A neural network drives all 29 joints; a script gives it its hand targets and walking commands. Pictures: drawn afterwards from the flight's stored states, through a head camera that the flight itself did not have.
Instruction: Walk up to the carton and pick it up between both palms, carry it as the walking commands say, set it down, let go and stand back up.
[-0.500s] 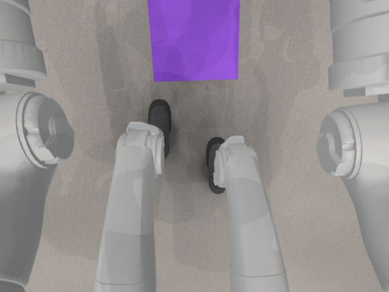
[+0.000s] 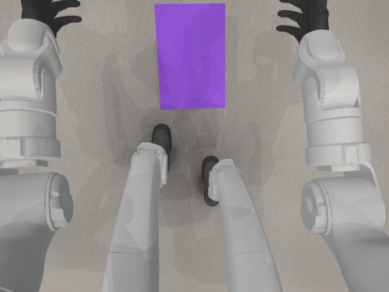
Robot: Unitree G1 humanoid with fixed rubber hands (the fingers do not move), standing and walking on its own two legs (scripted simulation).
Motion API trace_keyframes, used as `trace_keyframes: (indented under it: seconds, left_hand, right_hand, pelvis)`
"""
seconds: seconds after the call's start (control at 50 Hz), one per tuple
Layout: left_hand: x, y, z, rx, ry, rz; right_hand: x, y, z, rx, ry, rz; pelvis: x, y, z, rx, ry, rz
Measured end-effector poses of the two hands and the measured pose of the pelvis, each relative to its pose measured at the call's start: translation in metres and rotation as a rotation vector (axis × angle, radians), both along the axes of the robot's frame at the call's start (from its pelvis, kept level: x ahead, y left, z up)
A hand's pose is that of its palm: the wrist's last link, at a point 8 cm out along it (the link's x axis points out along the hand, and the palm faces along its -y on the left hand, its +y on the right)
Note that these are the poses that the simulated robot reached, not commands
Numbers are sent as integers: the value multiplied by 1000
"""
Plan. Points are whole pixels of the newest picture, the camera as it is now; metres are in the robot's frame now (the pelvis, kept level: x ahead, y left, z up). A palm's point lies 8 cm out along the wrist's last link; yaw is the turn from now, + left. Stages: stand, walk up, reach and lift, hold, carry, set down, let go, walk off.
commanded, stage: let go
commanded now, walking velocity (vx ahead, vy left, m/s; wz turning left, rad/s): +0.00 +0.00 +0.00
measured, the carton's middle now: (189, 66) +0.49 +0.03 -0.51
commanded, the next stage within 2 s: stand in 1.22 s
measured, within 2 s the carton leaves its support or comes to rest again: neither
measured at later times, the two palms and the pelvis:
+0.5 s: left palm out of the picture +0.23 +0.24 +0.00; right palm out of the picture +0.29 -0.19 +0.03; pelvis +0.00 +0.00 +0.07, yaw +2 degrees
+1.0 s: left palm out of the picture +0.22 +0.26 +0.01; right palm out of the picture +0.21 -0.20 +0.04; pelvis +0.05 +0.03 +0.09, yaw -4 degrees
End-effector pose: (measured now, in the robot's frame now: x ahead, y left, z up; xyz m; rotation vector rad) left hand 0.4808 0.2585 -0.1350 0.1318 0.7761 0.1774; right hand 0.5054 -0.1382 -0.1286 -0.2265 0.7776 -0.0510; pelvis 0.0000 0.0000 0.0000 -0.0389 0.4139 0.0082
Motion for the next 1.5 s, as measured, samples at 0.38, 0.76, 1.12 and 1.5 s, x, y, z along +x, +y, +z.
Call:
trace_keyframes:
  seconds: [0.38, 0.76, 1.12, 1.5]
  left_hand:
    - [-200, -14, 100, -41, 42, -82]
    - [-290, -1, 143, -52, 77, -86]
    - [-256, -6, 143, -45, 125, -137]
    - [-220, -9, 144, 29, 61, -94]
  right_hand:
    - [-179, -50, 122, 43, -45, -44]
    - [-298, -74, 168, 19, -36, -146]
    - [-293, -68, 162, 81, 15, -146]
    - [-241, -124, 155, -46, 0, -156]
  pelvis:
    - [-4, -4, 46, 13, -299, 22]
    - [30, 19, 88, 22, -613, -34]
    - [59, 27, 90, 15, -611, -69]
    - [134, 9, 89, 32, -428, -67]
